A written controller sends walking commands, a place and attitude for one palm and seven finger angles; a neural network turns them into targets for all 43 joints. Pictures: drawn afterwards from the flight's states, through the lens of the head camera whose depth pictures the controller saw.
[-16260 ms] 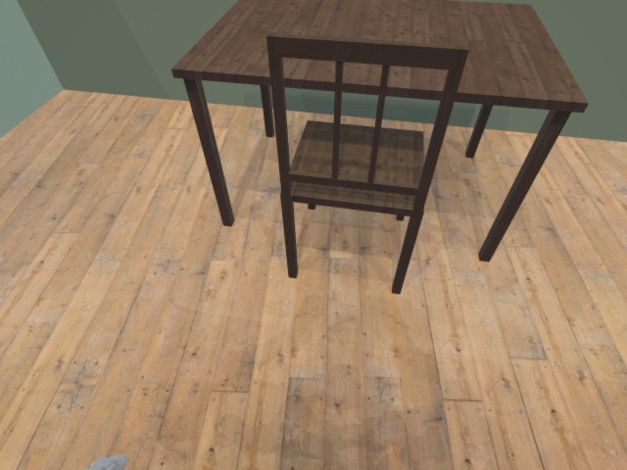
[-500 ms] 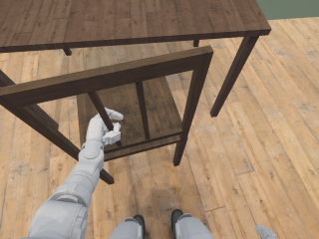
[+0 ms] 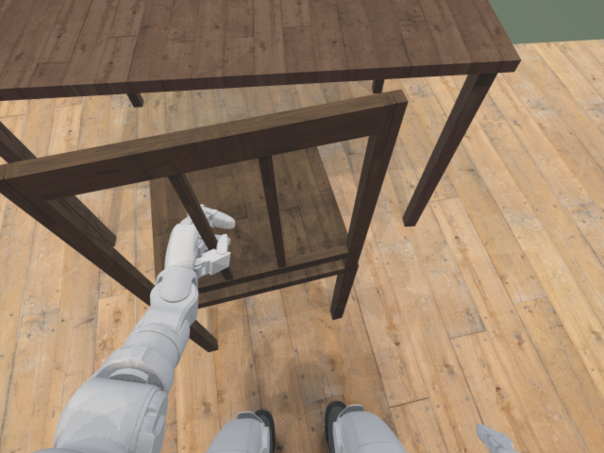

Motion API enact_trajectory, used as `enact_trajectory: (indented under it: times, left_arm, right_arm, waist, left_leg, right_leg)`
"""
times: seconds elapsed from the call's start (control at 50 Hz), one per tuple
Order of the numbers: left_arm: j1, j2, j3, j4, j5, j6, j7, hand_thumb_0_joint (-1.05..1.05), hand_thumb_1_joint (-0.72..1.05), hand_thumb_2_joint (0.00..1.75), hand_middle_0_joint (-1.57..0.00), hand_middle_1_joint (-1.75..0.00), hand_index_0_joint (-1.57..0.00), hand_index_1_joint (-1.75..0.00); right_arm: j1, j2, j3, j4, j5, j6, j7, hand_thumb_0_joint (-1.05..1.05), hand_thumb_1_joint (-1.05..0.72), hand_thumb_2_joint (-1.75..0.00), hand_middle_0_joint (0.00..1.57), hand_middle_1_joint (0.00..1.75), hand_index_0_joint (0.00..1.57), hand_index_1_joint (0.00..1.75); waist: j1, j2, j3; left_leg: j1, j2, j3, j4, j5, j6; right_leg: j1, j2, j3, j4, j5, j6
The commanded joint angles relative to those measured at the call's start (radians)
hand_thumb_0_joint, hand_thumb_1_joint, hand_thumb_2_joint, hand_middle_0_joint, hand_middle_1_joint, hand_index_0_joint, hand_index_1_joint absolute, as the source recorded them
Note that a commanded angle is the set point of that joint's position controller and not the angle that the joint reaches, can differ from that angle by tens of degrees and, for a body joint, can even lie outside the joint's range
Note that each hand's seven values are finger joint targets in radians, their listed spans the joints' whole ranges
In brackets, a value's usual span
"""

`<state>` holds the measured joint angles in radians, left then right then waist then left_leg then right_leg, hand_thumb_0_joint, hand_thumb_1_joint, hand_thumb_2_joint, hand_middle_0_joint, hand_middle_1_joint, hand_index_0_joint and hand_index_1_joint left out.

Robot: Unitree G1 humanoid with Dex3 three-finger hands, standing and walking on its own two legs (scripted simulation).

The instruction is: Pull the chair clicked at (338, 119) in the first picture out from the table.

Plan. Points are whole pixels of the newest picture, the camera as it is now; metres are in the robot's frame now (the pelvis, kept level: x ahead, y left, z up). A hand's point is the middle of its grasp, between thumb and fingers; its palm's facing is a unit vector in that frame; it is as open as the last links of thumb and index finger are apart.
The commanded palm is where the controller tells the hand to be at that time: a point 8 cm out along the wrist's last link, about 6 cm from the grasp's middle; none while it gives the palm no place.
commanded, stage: step backward, pulling the chair out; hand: left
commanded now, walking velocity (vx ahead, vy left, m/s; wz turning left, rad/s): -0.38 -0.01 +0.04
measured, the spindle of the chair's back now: (208, 236) +0.42 +0.14 -0.05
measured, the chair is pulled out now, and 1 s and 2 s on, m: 0.14 0.14 0.18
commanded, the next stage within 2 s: stop walking, hand still on the chair in 1.06 s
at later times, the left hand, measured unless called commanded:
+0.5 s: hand (223, 255) +0.39 +0.11 -0.06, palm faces -0.05 -0.97 -0.23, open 4.9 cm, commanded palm +0.38 +0.17 -0.05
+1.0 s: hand (223, 255) +0.39 +0.11 -0.05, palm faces -0.05 -0.97 -0.23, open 4.9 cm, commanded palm +0.38 +0.17 -0.05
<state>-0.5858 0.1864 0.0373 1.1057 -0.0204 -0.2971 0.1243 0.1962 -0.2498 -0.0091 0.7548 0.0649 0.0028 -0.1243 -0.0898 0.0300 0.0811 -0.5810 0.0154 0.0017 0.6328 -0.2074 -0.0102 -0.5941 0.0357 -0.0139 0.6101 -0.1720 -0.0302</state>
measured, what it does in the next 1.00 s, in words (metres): stands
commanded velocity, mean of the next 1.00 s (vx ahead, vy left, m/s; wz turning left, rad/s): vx -0.38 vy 0.00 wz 0.05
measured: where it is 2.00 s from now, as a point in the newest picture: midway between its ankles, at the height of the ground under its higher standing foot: outside the picture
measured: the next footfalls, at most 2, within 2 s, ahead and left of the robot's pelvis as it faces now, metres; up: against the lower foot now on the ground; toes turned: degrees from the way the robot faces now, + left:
none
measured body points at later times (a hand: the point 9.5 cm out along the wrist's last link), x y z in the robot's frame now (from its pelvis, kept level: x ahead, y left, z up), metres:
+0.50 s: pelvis +0.00 +0.00 +0.00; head +0.10 +0.00 +0.44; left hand +0.39 +0.17 -0.04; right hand +0.06 -0.27 -0.13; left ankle +0.06 +0.13 -0.72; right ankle +0.08 -0.09 -0.72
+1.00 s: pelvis +0.00 +0.00 +0.00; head +0.10 -0.01 +0.44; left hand +0.39 +0.17 -0.04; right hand +0.08 -0.27 -0.13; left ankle +0.06 +0.13 -0.72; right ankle +0.08 -0.09 -0.72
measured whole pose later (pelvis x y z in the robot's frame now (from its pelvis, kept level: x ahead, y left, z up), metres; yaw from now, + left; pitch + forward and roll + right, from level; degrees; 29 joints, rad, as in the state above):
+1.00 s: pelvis +0.00 +0.00 +0.00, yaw +0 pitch +7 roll +0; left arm -0.60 0.21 0.01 1.08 -0.02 -0.27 0.12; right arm 0.18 -0.24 -0.02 0.75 0.06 0.01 -0.13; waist -0.09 0.01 0.12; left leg -0.56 0.02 0.00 0.64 -0.21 -0.01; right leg -0.57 0.04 -0.01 0.62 -0.17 -0.03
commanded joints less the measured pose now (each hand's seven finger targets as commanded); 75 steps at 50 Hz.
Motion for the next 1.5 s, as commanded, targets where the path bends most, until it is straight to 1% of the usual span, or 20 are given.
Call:
enact_trajectory:
  times: [0.0, 0.06, 0.16, 0.26, 0.36, 0.46, 0.54, 0.7, 0.84, 0.98, 1.02, 1.12, 1.14, 1.16, 1.18, 1.24, 1.3, 1.34, 1.42, 1.48]
  left_arm:
    - [-0.385, 0.236, 0.017, -0.210, 0.025, -0.056, 0.025, 0.00, 0.90, 0.90, -0.50, -1.45, -0.50, -1.45]
    - [-0.384, 0.227, 0.010, -0.214, 0.022, -0.056, 0.023, 0.00, 0.90, 0.90, -0.50, -1.45, -0.50, -1.45]
    - [-0.377, 0.234, 0.012, -0.216, 0.019, -0.054, 0.021, 0.00, 0.90, 0.90, -0.50, -1.45, -0.50, -1.45]
    - [-0.372, 0.243, 0.012, -0.222, 0.018, -0.050, 0.023, 0.00, 0.90, 0.90, -0.50, -1.45, -0.50, -1.45]
    - [-0.374, 0.240, 0.011, -0.238, 0.016, -0.050, 0.023, 0.00, 0.90, 0.90, -0.50, -1.45, -0.50, -1.45]
    - [-0.368, 0.229, 0.007, -0.242, 0.015, -0.048, 0.020, 0.00, 0.90, 0.90, -0.50, -1.45, -0.50, -1.45]
    - [-0.373, 0.233, 0.006, -0.242, 0.014, -0.047, 0.019, 0.00, 0.90, 0.90, -0.50, -1.45, -0.50, -1.45]
    - [-0.383, 0.239, 0.005, -0.249, 0.017, -0.048, 0.018, 0.00, 0.90, 0.90, -0.50, -1.45, -0.50, -1.45]
    - [-0.377, 0.224, 0.005, -0.246, 0.015, -0.047, 0.015, 0.00, 0.90, 0.90, -0.50, -1.45, -0.50, -1.45]
    - [-0.384, 0.228, 0.002, -0.241, 0.012, -0.045, 0.014, 0.00, 0.90, 0.90, -0.50, -1.45, -0.50, -1.45]
    - [-0.378, 0.246, 0.015, -0.234, 0.012, -0.044, 0.017, 0.00, 0.90, 0.90, -0.50, -1.45, -0.50, -1.45]
    - [-0.381, 0.248, 0.016, -0.229, 0.015, -0.044, 0.019, 0.00, 0.90, 0.90, -0.50, -1.45, -0.50, -1.45]
    - [-0.377, 0.241, 0.011, -0.232, 0.013, -0.042, 0.020, 0.00, 0.90, 0.90, -0.50, -1.45, -0.50, -1.45]
    - [-0.389, 0.238, 0.001, -0.434, 0.004, -0.053, 0.013, 0.00, 0.90, 0.90, -0.50, -1.45, -0.50, -1.45]
    - [-0.359, 0.223, 0.000, -0.437, -0.004, -0.037, 0.010, 0.00, 0.90, 0.90, -0.50, -1.45, -0.50, -1.45]
    - [-0.258, 0.191, -0.015, -0.428, -0.025, 0.026, 0.003, 0.00, 0.90, 0.90, -0.50, -1.45, -0.50, -1.45]
    - [-0.209, 0.178, -0.020, -0.427, -0.027, 0.063, -0.001, 0.00, 0.90, 0.90, -0.50, -1.45, -0.50, -1.45]
    - [-0.171, 0.174, -0.017, -0.415, -0.027, 0.083, -0.001, 0.00, 0.90, 0.90, -0.50, -1.45, -0.50, -1.45]
    - [-0.099, 0.136, -0.035, -0.406, -0.027, 0.109, -0.006, 0.00, 0.90, 0.90, -0.50, -1.45, -0.50, -1.45]
    - [-0.042, 0.096, -0.056, -0.406, -0.027, 0.121, -0.013, 0.00, 0.90, 0.90, -0.50, -1.45, -0.50, -1.45]
  right_arm:
    - [0.073, -0.142, -0.048, -0.065, -0.006, -0.031, -0.018, 0.00, -0.90, -0.90, 0.20, 0.30, 0.20, 0.30]
    - [0.069, -0.144, -0.050, -0.065, -0.006, -0.031, -0.018, 0.00, -0.90, -0.90, 0.20, 0.30, 0.20, 0.30]
    - [0.069, -0.144, -0.052, -0.071, -0.006, -0.030, -0.018, 0.00, -0.90, -0.90, 0.20, 0.30, 0.20, 0.30]
    - [0.069, -0.143, -0.051, -0.077, -0.007, -0.028, -0.019, 0.00, -0.90, -0.90, 0.20, 0.30, 0.20, 0.30]
    - [0.069, -0.145, -0.052, -0.079, -0.006, -0.027, -0.019, 0.00, -0.90, -0.90, 0.20, 0.30, 0.20, 0.30]
    - [0.064, -0.143, -0.053, -0.078, -0.009, -0.025, -0.021, 0.00, -0.90, -0.90, 0.20, 0.30, 0.20, 0.30]
    - [0.061, -0.143, -0.054, -0.078, -0.010, -0.023, -0.022, 0.00, -0.90, -0.90, 0.20, 0.30, 0.20, 0.30]
    - [0.064, -0.139, -0.053, -0.079, -0.009, -0.025, -0.021, 0.00, -0.90, -0.90, 0.20, 0.30, 0.20, 0.30]
    - [0.053, -0.141, -0.056, -0.073, -0.012, -0.027, -0.024, 0.00, -0.90, -0.90, 0.20, 0.30, 0.20, 0.30]
    - [0.056, -0.136, -0.056, -0.077, -0.010, -0.027, -0.022, 0.00, -0.90, -0.90, 0.20, 0.30, 0.20, 0.30]
    - [0.060, -0.139, -0.058, -0.080, -0.009, -0.029, -0.022, 0.00, -0.90, -0.90, 0.20, 0.30, 0.20, 0.30]
    - [0.063, -0.143, -0.056, -0.075, -0.008, -0.033, -0.023, 0.00, -0.90, -0.90, 0.20, 0.30, 0.20, 0.30]
    - [0.061, -0.141, -0.054, -0.076, -0.007, -0.030, -0.022, 0.00, -0.90, -0.90, 0.20, 0.30, 0.20, 0.30]
    - [0.032, -0.130, -0.053, -0.133, -0.008, -0.025, -0.021, 0.00, -0.90, -0.90, 0.20, 0.30, 0.20, 0.30]
    - [0.011, -0.126, -0.046, -0.151, -0.004, -0.018, -0.025, 0.00, -0.90, -0.90, 0.20, 0.30, 0.20, 0.30]
    - [0.001, -0.122, -0.034, -0.175, -0.006, 0.008, -0.028, 0.00, -0.90, -0.90, 0.20, 0.30, 0.20, 0.30]
    - [-0.003, -0.117, -0.028, -0.190, -0.008, 0.020, -0.030, 0.00, -0.90, -0.90, 0.20, 0.30, 0.20, 0.30]
    - [-0.002, -0.122, -0.026, -0.189, -0.010, 0.023, -0.031, 0.00, -0.90, -0.90, 0.20, 0.30, 0.20, 0.30]
    - [-0.016, -0.121, -0.020, -0.187, -0.016, 0.023, -0.032, 0.00, -0.90, -0.90, 0.20, 0.30, 0.20, 0.30]
    - [-0.021, -0.111, -0.013, -0.185, -0.018, 0.021, -0.029, 0.00, -0.90, -0.90, 0.20, 0.30, 0.20, 0.30]
  waist:
    - [0.003, -0.010, -0.508]
    - [0.008, 0.031, -0.502]
    - [0.008, 0.027, -0.488]
    - [0.006, -0.013, -0.470]
    - [0.010, -0.005, -0.497]
    - [0.012, 0.008, -0.501]
    - [0.012, 0.027, -0.481]
    - [0.008, -0.018, -0.482]
    - [0.018, 0.047, -0.496]
    - [0.014, 0.010, -0.477]
    - [0.010, -0.022, -0.469]
    - [0.011, -0.018, -0.488]
    - [0.015, -0.011, -0.486]
    - [0.038, 0.029, -0.550]
    - [0.043, 0.047, -0.551]
    - [0.058, 0.059, -0.498]
    - [0.061, -0.021, -0.436]
    - [0.061, -0.026, -0.397]
    - [0.066, -0.012, -0.359]
    - [0.071, -0.020, -0.355]
  left_leg:
    - [0.195, 0.076, -0.084, -0.073, 0.072, 0.045]
    - [0.188, 0.092, -0.102, -0.086, 0.097, 0.051]
    - [0.179, 0.085, -0.092, -0.075, 0.060, 0.046]
    - [0.174, 0.069, -0.080, -0.062, 0.019, 0.037]
    - [0.184, 0.081, -0.092, -0.077, 0.041, 0.042]
    - [0.191, 0.101, -0.108, -0.087, 0.095, 0.051]
    - [0.175, 0.105, -0.111, -0.091, 0.068, 0.052]
    - [0.198, 0.075, -0.087, -0.054, 0.033, 0.036]
    - [0.202, 0.131, -0.134, -0.099, 0.149, 0.062]
    - [0.189, 0.100, -0.107, -0.058, 0.070, 0.046]
    - [0.201, 0.083, -0.097, -0.044, 0.040, 0.042]
    - [0.234, 0.084, -0.095, -0.054, 0.087, 0.038]
    - [0.229, 0.094, -0.100, -0.064, 0.100, 0.041]
    - [0.255, 0.116, -0.115, -0.100, 0.114, 0.051]
    - [0.258, 0.131, -0.117, -0.108, 0.118, 0.057]
    - [0.247, 0.137, -0.108, -0.136, 0.016, 0.056]
    - [0.273, 0.102, -0.076, -0.122, -0.102, 0.038]
    - [0.320, 0.087, -0.065, -0.127, -0.125, 0.031]
    - [0.377, 0.095, -0.072, -0.167, -0.066, 0.036]
    - [0.407, 0.108, -0.075, -0.184, 0.043, 0.039]
  right_leg:
    - [0.254, -0.099, 0.100, -0.078, 0.063, 0.057]
    - [0.263, -0.089, 0.094, -0.054, 0.060, 0.050]
    - [0.259, -0.099, 0.108, -0.069, 0.040, 0.043]
    - [0.262, -0.119, 0.125, -0.106, 0.012, 0.043]
    - [0.288, -0.111, 0.116, -0.091, 0.023, 0.045]
    - [0.296, -0.098, 0.104, -0.058, 0.058, 0.044]
    - [0.290, -0.101, 0.107, -0.052, 0.027, 0.038]
    - [0.284, -0.136, 0.134, -0.110, 0.023, 0.032]
    - [0.315, -0.093, 0.096, -0.021, 0.084, 0.038]
    - [0.315, -0.132, 0.132, -0.072, 0.059, 0.027]
    - [0.307, -0.144, 0.149, -0.108, 0.043, 0.033]
    - [0.324, -0.145, 0.135, -0.117, 0.099, 0.047]
    - [0.334, -0.140, 0.131, -0.107, 0.108, 0.052]
    - [0.423, -0.136, 0.130, -0.081, 0.119, 0.051]
    - [0.429, -0.126, 0.126, -0.069, 0.109, 0.044]
    - [0.440, -0.122, 0.127, -0.088, -0.005, 0.040]
    - [0.404, -0.146, 0.155, -0.182, -0.112, 0.033]
    - [0.368, -0.152, 0.157, -0.229, -0.149, 0.028]
    - [0.367, -0.130, 0.121, -0.228, -0.092, 0.033]
    - [0.398, -0.119, 0.101, -0.205, 0.035, 0.031]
